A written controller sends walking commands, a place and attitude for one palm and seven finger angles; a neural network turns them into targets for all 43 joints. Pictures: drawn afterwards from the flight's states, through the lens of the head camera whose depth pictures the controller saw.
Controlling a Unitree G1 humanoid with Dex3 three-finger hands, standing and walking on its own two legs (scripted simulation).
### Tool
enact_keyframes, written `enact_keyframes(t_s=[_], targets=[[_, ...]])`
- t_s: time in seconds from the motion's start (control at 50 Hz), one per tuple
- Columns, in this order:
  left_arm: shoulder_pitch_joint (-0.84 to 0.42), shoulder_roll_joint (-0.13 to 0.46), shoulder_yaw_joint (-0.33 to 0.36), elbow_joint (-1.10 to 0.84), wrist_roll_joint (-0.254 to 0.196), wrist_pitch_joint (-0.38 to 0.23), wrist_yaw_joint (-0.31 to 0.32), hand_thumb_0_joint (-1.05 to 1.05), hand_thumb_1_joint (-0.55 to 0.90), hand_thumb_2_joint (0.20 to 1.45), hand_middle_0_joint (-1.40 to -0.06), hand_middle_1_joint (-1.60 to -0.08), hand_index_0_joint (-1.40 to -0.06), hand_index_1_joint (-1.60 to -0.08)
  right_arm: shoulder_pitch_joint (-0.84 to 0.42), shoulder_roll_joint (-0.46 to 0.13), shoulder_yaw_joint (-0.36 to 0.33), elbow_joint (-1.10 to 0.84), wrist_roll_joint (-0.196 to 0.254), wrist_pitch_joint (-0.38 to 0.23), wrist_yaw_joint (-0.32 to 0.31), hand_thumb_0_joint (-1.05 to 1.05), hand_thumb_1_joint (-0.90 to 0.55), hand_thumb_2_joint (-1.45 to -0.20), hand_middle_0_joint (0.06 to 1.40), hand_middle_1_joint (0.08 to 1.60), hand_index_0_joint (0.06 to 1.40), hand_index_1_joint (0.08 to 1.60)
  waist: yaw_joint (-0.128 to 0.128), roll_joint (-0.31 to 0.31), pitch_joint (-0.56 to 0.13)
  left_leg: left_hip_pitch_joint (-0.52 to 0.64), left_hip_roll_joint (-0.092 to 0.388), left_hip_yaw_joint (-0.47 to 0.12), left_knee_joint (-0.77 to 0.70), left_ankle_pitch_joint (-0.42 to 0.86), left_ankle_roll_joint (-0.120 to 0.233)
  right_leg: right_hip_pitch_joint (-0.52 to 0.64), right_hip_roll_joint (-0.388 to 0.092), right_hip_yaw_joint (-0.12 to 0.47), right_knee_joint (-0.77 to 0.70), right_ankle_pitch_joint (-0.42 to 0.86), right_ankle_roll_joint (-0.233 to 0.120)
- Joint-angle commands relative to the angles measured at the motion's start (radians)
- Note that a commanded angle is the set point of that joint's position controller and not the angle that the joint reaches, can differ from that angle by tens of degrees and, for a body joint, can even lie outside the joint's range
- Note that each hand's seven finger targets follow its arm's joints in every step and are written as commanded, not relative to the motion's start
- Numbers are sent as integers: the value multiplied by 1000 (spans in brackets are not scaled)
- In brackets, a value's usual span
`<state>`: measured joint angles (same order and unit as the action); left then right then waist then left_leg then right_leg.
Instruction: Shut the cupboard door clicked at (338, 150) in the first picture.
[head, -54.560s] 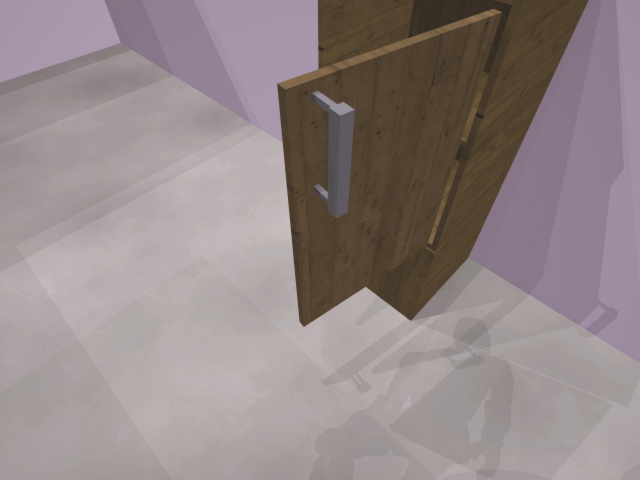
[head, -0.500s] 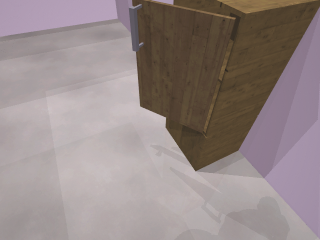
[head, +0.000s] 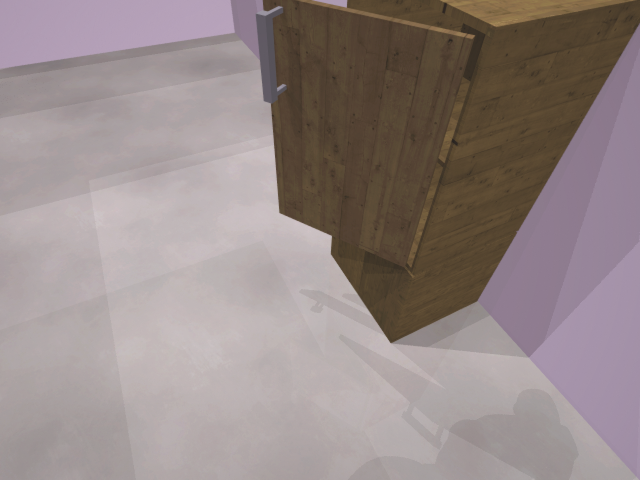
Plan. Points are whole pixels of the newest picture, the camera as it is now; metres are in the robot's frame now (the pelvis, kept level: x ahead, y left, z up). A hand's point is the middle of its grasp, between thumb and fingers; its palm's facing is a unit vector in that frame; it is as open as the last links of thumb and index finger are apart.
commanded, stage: walk to a spot facing it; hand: left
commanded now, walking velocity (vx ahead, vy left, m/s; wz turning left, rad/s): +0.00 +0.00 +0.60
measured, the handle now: (273, 56) +0.86 +0.14 +0.14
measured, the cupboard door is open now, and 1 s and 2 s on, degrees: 33 33 33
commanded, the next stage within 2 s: none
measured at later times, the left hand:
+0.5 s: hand out of the picture +0.02 +0.24 -0.18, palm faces +0.26 -0.93 -0.25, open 7.4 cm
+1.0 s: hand out of the picture -0.07 +0.18 -0.18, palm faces +0.57 -0.78 -0.27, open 7.4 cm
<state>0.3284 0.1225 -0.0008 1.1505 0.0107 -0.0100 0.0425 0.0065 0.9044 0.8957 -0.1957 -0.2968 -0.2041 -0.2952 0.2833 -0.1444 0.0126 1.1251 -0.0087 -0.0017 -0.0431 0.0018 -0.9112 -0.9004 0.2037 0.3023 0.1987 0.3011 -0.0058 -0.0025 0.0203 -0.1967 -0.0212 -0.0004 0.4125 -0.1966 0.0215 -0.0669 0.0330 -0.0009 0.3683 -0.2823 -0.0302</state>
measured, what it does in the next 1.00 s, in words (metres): steps on the spot, turning left: right foot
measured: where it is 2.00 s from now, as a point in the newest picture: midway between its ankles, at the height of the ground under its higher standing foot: outside the picture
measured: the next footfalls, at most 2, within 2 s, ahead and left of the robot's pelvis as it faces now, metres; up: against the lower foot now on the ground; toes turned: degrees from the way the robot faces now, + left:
right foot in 0.72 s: +0.08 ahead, -0.14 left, +0.00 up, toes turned +28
left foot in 1.04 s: -0.03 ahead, +0.12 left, +0.00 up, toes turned +41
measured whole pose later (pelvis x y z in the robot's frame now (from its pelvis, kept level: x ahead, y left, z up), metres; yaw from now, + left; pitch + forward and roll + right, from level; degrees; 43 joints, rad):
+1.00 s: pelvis +0.01 -0.01 -0.01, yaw +37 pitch +1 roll +2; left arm 0.25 0.23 0.06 0.89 0.04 0.02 0.03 0.01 0.90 0.90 -0.20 -0.30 -0.21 -0.30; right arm 0.13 -0.25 -0.06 0.87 -0.01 0.07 0.03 0.00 -0.91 -0.90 0.20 0.30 0.20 0.30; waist -0.01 -0.04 0.14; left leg -0.38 0.00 0.05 0.73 -0.41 -0.03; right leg -0.20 -0.13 -0.12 0.59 -0.40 0.04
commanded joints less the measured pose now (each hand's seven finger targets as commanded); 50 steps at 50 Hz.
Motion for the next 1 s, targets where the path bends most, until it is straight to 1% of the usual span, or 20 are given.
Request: enact_keyframes(t_s=[0.0, 0.12, 0.22, 0.26, 0.28, 0.3, 0.34, 0.38, 0.44, 0.54, 0.64, 0.66, 0.68, 0.7, 0.72, 0.76, 0.84, 0.92, 0.96, 0.98], targets=[[99, 97, 26, -14, -5, -6, 4, 0, 900, 900, -200, -300, -200, -300, 69, -93, -18, -24, -2, -4, -6, 0, -900, -900, 200, 300, 200, 300, -3, 0, 66, 18, 97, -107, -34, 202, 23, -90, -124, 77, -49, 173, -7], [71, 167, 71, -77, 2, 10, 9, 0, 900, 900, -200, -300, -200, -300, 42, -110, -43, -82, -2, 18, 5, 0, -900, -900, 200, 300, 200, 300, 7, -80, 42, -139, 43, -85, 144, 152, 10, -41, -223, 74, 9, 204, -62], [-10, 204, 96, -145, 20, 16, 13, 0, 900, 900, -200, -300, -200, -300, -22, -105, -69, -153, -6, 38, 23, 0, -900, -900, 200, 300, 200, 300, 0, -132, 98, -250, 69, 6, 406, -283, -26, -69, -406, 77, 35, 451, -177], [-45, 231, 106, -171, 13, 16, 6, 0, 900, 900, -200, -300, -200, -300, 25, -108, -69, -154, -8, 34, 31, 0, -900, -900, 200, 300, 200, 300, -32, -55, 67, -127, 75, 18, 188, -97, -18, -91, -353, -31, 206, 517, -98], [-40, 216, 108, -191, 3, 23, 1, 0, 900, 900, -200, -300, -200, -300, 82, -154, -75, -156, -16, 28, 31, 0, -900, -900, 200, 300, 200, 300, -51, 110, 30, -31, 153, -152, 44, 254, 47, -196, -239, -124, 393, 345, -1], [-22, 170, 97, -222, -8, 29, -2, 0, 900, 900, -200, -300, -200, -300, 105, -235, -90, -163, -28, 24, 23, 0, -900, -900, 200, 300, 200, 300, -43, 339, 11, 28, 341, -471, -53, 507, 187, -347, -89, -144, 597, -232, 68], [-118, 179, 97, -255, 10, 44, 3, 0, 900, 900, -200, -300, -200, -300, 94, -258, -97, -171, -28, 30, 16, 0, -900, -900, 200, 300, 200, 300, -55, 170, 13, -78, 361, -550, -160, 34, 207, -389, -89, 15, 764, -327, 46], [-147, 178, 96, -265, 17, 39, -8, 0, 900, 900, -200, -300, -200, -300, 22, -249, -95, -202, -31, 26, 12, 0, -900, -900, 200, 300, 200, 300, -29, 89, 53, -142, 301, -495, -172, -120, 179, -421, -100, 40, 757, -199, 61], [-136, 176, 95, -280, 16, 33, -19, 0, 900, 900, -200, -300, -200, -300, -2, -262, -102, -224, -28, 19, 10, 0, -900, -900, 200, 300, 200, 300, -22, 66, -30, -47, 242, -417, -132, 6, 164, -412, -74, 26, 650, -161, 78], [-154, 180, 92, -323, 17, 35, -21, 0, 900, 900, -200, -300, -200, -300, -14, -286, -120, -250, -29, 31, 18, 0, -900, -900, 200, 300, 200, 300, -33, 144, -69, -22, 201, -432, -105, 54, 155, -365, -30, 8, 489, -173, 90], [-53, 215, 101, -320, 12, 32, -17, 0, 900, 900, -200, -300, -200, -300, -86, -277, -132, -293, -21, 44, 27, 0, -900, -900, 200, 300, 200, 300, 17, 178, -86, -152, 113, -430, -53, -5, 97, -125, 13, -11, 187, -70, 78], [-8, 243, 111, -315, 14, 28, -14, 0, 900, 900, -200, -300, -200, -300, -109, -251, -130, -305, -13, 47, 30, 0, -900, -900, 200, 300, 200, 300, 43, 128, -79, -263, 67, -394, -4, -99, 57, -7, -22, 14, 49, -25, 64], [10, 313, 128, -320, 27, 20, -9, 0, 900, 900, -200, -300, -200, -300, -107, -194, -128, -315, -3, 50, 36, 0, -900, -900, 200, 300, 200, 300, 50, -74, -62, -421, -43, -267, 209, -257, -14, 64, -228, 250, -122, -186, -13], [-61, 370, 130, -346, 35, 21, -5, 0, 900, 900, -200, -300, -200, -300, -112, -165, -130, -330, -9, 46, 40, 0, -900, -900, 200, 300, 200, 300, 45, -247, 9, -497, -125, -99, 572, -354, -66, -78, -502, 514, -233, -252, -137], [-168, 369, 119, -379, 21, 29, 0, 0, 900, 900, -200, -300, -200, -300, -88, -203, -132, -333, -23, 51, 47, 0, -900, -900, 200, 300, 200, 300, -15, -96, 30, -422, -54, -126, 740, -356, -54, -219, -513, 416, -183, -145, -167], [-199, 272, 105, -369, 23, 6, 3, 0, 900, 900, -200, -300, -200, -300, -76, -194, -127, -316, -20, 51, 56, 0, -900, -900, 200, 300, 200, 300, -40, -201, 8, -454, 14, -93, 838, -286, -58, -124, -378, 250, -52, 181, -141], [-88, 294, 110, -331, 26, -2, 3, 0, 900, 900, -200, -300, -200, -300, -175, -155, -101, -342, -4, 49, 69, 0, -900, -900, 200, 300, 200, 300, 10, -174, -14, -380, 23, 20, 594, -286, -73, 21, -342, 44, 88, 657, -95], [-8, 324, 123, -307, 26, 4, -4, 0, 900, 900, -200, -300, -200, -300, -209, -145, -86, -353, 1, 40, 72, 0, -900, -900, 200, 300, 200, 300, 41, -222, -39, -261, -7, 101, 322, -251, -55, 72, -339, -4, 159, 762, -61], [-21, 324, 126, -312, 16, 7, -6, 0, 900, 900, -200, -300, -200, -300, -131, -172, -90, -329, -4, 33, 67, 0, -900, -900, 200, 300, 200, 300, -4, -216, -70, -99, -20, 106, 126, -108, -38, 18, -322, -56, 270, 752, -12], [-21, 308, 121, -324, 7, 10, -9, 0, 900, 900, -200, -300, -200, -300, -59, -223, -104, -310, -10, 25, 66, 0, -900, -900, 200, 300, 200, 300, -44, -109, -132, 109, 44, 38, 29, 145, -11, -120, -299, -107, 419, 603, 36]])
